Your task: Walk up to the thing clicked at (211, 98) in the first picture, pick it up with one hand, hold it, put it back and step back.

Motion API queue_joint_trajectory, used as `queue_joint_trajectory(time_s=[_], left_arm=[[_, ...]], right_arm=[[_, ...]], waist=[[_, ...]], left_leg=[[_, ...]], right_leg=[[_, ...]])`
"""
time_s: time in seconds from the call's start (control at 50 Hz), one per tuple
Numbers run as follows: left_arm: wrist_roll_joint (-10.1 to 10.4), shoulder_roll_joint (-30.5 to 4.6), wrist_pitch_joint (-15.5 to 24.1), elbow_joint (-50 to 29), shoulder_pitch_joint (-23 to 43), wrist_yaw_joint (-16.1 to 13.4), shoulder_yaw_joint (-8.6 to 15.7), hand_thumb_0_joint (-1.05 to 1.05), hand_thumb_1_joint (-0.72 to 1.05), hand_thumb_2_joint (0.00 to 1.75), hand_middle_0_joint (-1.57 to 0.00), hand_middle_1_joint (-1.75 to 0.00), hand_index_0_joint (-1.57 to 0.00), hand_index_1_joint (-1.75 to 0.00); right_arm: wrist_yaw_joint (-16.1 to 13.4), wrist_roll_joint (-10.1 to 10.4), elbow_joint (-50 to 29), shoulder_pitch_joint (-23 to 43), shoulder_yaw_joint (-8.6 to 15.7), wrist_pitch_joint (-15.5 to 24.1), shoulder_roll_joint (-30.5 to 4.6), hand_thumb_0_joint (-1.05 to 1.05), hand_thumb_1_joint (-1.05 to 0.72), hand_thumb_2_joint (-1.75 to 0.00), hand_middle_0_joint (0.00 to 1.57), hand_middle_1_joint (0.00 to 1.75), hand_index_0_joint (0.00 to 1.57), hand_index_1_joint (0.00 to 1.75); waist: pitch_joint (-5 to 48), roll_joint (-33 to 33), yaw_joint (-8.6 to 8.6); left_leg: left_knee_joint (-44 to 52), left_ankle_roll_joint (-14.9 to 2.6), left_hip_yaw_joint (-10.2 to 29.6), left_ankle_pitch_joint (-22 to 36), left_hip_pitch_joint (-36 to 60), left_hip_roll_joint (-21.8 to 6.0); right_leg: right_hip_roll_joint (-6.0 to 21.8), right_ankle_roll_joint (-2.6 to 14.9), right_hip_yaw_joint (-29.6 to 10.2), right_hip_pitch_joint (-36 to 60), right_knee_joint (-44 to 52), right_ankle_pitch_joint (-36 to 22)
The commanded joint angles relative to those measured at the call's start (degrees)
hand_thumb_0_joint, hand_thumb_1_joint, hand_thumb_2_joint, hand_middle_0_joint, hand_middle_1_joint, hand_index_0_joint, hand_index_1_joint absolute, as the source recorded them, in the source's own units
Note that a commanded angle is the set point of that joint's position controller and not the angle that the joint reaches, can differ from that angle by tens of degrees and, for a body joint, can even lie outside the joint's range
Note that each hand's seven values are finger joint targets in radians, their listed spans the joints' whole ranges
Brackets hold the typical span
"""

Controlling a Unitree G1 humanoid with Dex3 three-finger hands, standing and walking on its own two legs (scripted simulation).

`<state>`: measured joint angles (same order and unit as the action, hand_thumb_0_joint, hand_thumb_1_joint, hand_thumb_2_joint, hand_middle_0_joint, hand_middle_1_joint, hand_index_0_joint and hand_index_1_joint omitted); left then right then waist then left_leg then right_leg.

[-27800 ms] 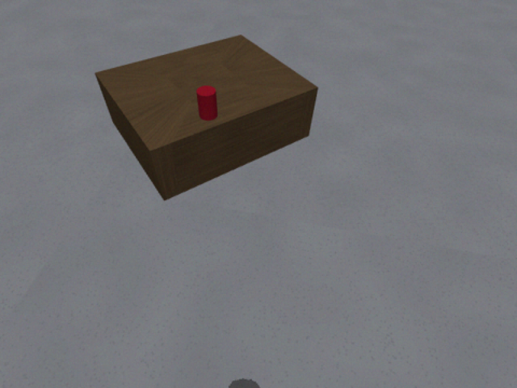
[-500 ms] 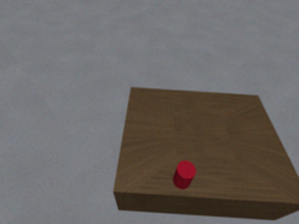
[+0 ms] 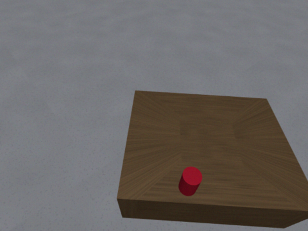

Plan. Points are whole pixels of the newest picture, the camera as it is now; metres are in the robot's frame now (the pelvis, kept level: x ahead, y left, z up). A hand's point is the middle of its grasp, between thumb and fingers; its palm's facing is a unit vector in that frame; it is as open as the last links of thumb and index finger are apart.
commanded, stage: stand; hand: right
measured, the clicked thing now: (189, 181) +0.42 -0.19 -0.39
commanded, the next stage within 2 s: step back in 0.36 s
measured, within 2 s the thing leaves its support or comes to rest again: neither
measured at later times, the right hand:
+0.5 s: hand out of the picture +0.07 -0.26 -0.16, palm faces -0.02 +0.94 -0.35, open 7.4 cm
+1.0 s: hand out of the picture -0.06 -0.25 -0.16, palm faces +0.00 +0.90 -0.43, open 7.4 cm
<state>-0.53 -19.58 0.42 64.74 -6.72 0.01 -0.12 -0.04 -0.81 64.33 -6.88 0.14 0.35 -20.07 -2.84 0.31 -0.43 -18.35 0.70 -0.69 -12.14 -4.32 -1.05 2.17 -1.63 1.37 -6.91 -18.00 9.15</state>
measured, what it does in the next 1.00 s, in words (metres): walks backwards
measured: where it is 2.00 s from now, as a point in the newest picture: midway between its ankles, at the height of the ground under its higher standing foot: outside the picture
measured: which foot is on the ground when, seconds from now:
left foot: down 0.00-1.00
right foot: down 0.00-0.76, up 0.78-1.00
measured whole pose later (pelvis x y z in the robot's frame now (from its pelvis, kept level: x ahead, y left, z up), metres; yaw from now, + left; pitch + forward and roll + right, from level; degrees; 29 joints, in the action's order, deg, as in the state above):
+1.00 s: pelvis -0.10 +0.03 -0.02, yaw -3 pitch +0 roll -1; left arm -0.8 -22.7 -3.2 49.7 -5.0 -1.1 3.7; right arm -1.0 -1.8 51.5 -10.4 3.0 -1.7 -20.3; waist -11.0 -2.0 0.9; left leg -36.2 -1.8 -0.8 -17.3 -18.6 -0.7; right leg -6.7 -0.7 -8.0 -25.8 -64.8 29.2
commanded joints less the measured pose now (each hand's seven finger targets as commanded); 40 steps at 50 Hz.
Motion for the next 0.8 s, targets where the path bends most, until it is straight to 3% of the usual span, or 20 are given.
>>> queue_joint_trajectory(time_s=[0.0, 0.1, 0.32, 0.34, 0.38, 0.42, 0.54, 0.58, 0.62, 0.64, 0.66, 0.68, 0.7, 0.72, 0.74, 0.76, 0.78], left_arm=[[-0.13, -12.16, 1.04, -3.24, 2.07, -0.51, 2.32, 0.0, 0.9, 0.9, -0.2, -0.3, -0.2, -0.3], [-0.07, -12.21, 1.02, -3.21, 1.73, -0.52, 2.35, 0.0, 0.9, 0.9, -0.2, -0.3, -0.2, -0.3], [-0.18, -12.17, 1.08, -3.17, 1.9, -0.47, 2.25, 0.0, 0.9, 0.9, -0.2, -0.3, -0.2, -0.3], [0.71, -16.03, 0.62, -5.18, 2.27, -0.86, 4.9, 0.0, 0.9, 0.9, -0.2, -0.3, -0.2, -0.3], [0.88, -15.03, 0.35, -6.51, 1.05, -1.21, 5.13, 0.0, 0.9, 0.9, -0.2, -0.3, -0.2, -0.3], [0.74, -14.6, 0.01, -8.41, 1.5, -1.24, 5.41, 0.0, 0.9, 0.9, -0.2, -0.3, -0.2, -0.3], [0.08, -15.86, -1.1, -12.19, 2.59, -1.02, 5.83, 0.0, 0.9, 0.9, -0.2, -0.3, -0.2, -0.3], [-0.2, -17.32, -1.39, -13.22, 3.0, -0.89, 6.53, 0.0, 0.9, 0.9, -0.2, -0.3, -0.2, -0.3], [-0.95, -19.06, -1.5, -15.07, 5.82, -0.94, 6.88, 0.0, 0.9, 0.9, -0.2, -0.3, -0.2, -0.3], [-1.47, -19.86, -1.52, -16.39, 8.05, -0.98, 7.15, 0.0, 0.9, 0.9, -0.2, -0.3, -0.2, -0.3], [-1.68, -19.54, -1.54, -17.4, 9.31, -1.16, 7.14, 0.0, 0.9, 0.9, -0.2, -0.3, -0.2, -0.3], [-1.83, -19.28, -1.51, -18.35, 11.6, -1.42, 6.8, 0.0, 0.9, 0.9, -0.2, -0.3, -0.2, -0.3], [-1.59, -17.95, -1.62, -19.07, 12.34, -1.55, 6.36, 0.0, 0.9, 0.9, -0.2, -0.3, -0.2, -0.3], [-1.0, -14.61, -2.17, -19.26, 10.23, -1.48, 5.64, 0.0, 0.9, 0.9, -0.2, -0.3, -0.2, -0.3], [-0.54, -11.66, -2.4, -19.79, 8.99, -1.62, 5.61, 0.0, 0.9, 0.9, -0.2, -0.3, -0.2, -0.3], [-0.76, -12.63, -3.1, -18.95, 4.89, -1.89, 5.93, 0.0, 0.9, 0.9, -0.2, -0.3, -0.2, -0.3], [-0.87, -12.59, -3.2, -18.68, 4.66, -2.24, 5.97, 0.0, 0.9, 0.9, -0.2, -0.3, -0.2, -0.3]], right_arm=[[-0.54, 0.14, -3.46, 1.78, 2.26, 1.17, -12.14, 0.0, -0.9, -0.9, 0.2, 0.3, 0.2, 0.3], [-0.57, 0.2, -3.42, 1.13, 2.0, 1.45, -11.77, 0.0, -0.9, -0.9, 0.2, 0.3, 0.2, 0.3], [-0.57, 0.08, -3.41, 1.49, 2.25, 1.19, -12.39, 0.0, -0.9, -0.9, 0.2, 0.3, 0.2, 0.3], [-0.23, 0.25, -4.12, 3.65, 3.52, -0.01, -14.92, 0.0, -0.9, -0.9, 0.2, 0.3, 0.2, 0.3], [-0.14, 0.97, -5.35, 1.86, 3.85, -0.52, -13.99, 0.0, -0.9, -0.9, 0.2, 0.3, 0.2, 0.3], [-0.06, 1.12, -6.59, 1.29, 4.31, -0.99, -13.81, 0.0, -0.9, -0.9, 0.2, 0.3, 0.2, 0.3], [0.24, 0.97, -10.09, 1.48, 5.22, -2.36, -13.74, 0.0, -0.9, -0.9, 0.2, 0.3, 0.2, 0.3], [0.34, 0.81, -10.7, 0.47, 5.42, -2.65, -13.18, 0.0, -0.9, -0.9, 0.2, 0.3, 0.2, 0.3], [0.71, 0.67, -10.92, -1.97, 5.57, -3.08, -12.15, 0.0, -0.9, -0.9, 0.2, 0.3, 0.2, 0.3], [0.85, 0.46, -10.91, -4.83, 5.91, -3.38, -12.33, 0.0, -0.9, -0.9, 0.2, 0.3, 0.2, 0.3], [0.96, 0.77, -11.05, -6.24, 6.28, -3.48, -13.05, 0.0, -0.9, -0.9, 0.2, 0.3, 0.2, 0.3], [0.95, 1.02, -11.01, -8.6, 6.62, -3.31, -13.45, 0.0, -0.9, -0.9, 0.2, 0.3, 0.2, 0.3], [0.78, 1.01, -10.84, -10.94, 6.61, -2.67, -13.63, 0.0, -0.9, -0.9, 0.2, 0.3, 0.2, 0.3], [0.4, -0.11, -11.02, -9.89, 6.91, -1.84, -15.93, 0.0, -0.9, -0.9, 0.2, 0.3, 0.2, 0.3], [0.24, -1.19, -11.93, -6.98, 7.84, -1.23, -20.49, 0.0, -0.9, -0.9, 0.2, 0.3, 0.2, 0.3], [0.06, -2.01, -13.6, -5.01, 7.94, -0.8, -20.89, 0.0, -0.9, -0.9, 0.2, 0.3, 0.2, 0.3], [-0.13, -1.43, -14.74, -3.8, 8.0, -0.81, -22.75, 0.0, -0.9, -0.9, 0.2, 0.3, 0.2, 0.3]], waist=[[3.33, -0.27, 0.47], [5.11, -0.39, 0.38], [3.47, -0.77, 0.18], [-2.17, -1.15, -0.39], [3.03, -0.6, 0.15], [7.01, -0.41, 0.6], [7.84, -1.87, 0.6], [7.73, -5.26, 0.47], [6.47, -12.37, 0.94], [5.82, -14.2, 2.06], [5.08, -13.85, 2.68], [4.99, -13.87, 4.33], [5.82, -11.62, 5.68], [4.26, 2.59, 4.54], [2.08, 14.14, 2.72], [3.6, 7.18, 0.49], [5.94, 9.99, 1.94]], left_leg=[[3.57, -1.3, 4.39, 7.22, -2.57, -6.51], [3.03, -1.33, 4.1, 12.91, -1.71, -6.89], [3.46, -1.5, 4.41, 7.47, -2.59, -6.76], [-1.78, -2.7, 5.2, 14.9, -5.78, -5.82], [-4.72, -3.56, 4.34, 20.61, -4.0, -6.49], [-6.99, -4.41, 3.91, 20.75, -4.08, -6.46], [-14.66, -5.84, 3.89, 8.25, -7.84, -3.77], [-19.92, -5.25, 3.06, 0.9, -9.28, -1.42], [-31.11, -3.68, 0.02, -13.26, -8.46, 3.62], [-35.79, -3.8, 1.8, -19.05, -7.57, 3.03], [-37.69, -4.45, 4.43, -20.55, -6.94, 2.06], [-34.3, -5.01, 5.7, -17.96, -5.82, 0.51], [-23.11, -5.72, 5.69, -10.18, -6.76, -1.07], [-7.32, -5.52, 13.71, 6.14, -10.6, -7.73], [-1.71, -7.85, 26.5, 19.44, -7.21, -14.5], [-4.31, -12.0, 24.86, 27.13, -8.46, -17.44], [-3.79, -14.67, 28.65, 29.06, -9.74, -20.15]], right_leg=[[6.0, 2.34, -4.99, 2.28, 2.15, -7.65], [6.2, 2.36, -4.68, 4.03, 0.62, -12.42], [6.11, 2.34, -5.03, 2.72, 2.08, -8.03], [4.88, 2.54, -5.04, -2.51, -2.86, -16.27], [4.56, 3.55, -4.06, -0.88, -5.79, -19.49], [4.33, 4.39, -3.99, 0.34, -8.05, -19.21], [7.2, 8.12, -8.53, -4.84, -10.23, -12.83], [10.37, 11.03, -11.82, -7.55, -8.37, -9.66], [16.69, 15.32, -17.38, -13.33, -3.36, -8.76], [18.99, 16.84, -18.99, -17.53, -2.72, -6.47], [18.79, 16.41, -18.37, -20.5, -3.92, -5.19], [17.28, 14.29, -16.31, -21.61, -7.54, -6.49], [12.9, 10.63, -12.55, -18.73, -14.69, -5.38], [3.36, 6.44, -6.36, -17.8, -26.07, 2.78], [-7.76, 3.72, -5.11, -25.49, -35.0, 22.01], [-7.67, 3.34, -10.35, -23.25, -43.4, 26.35], [-9.48, 3.27, -13.19, -22.56, -47.88, 28.65]])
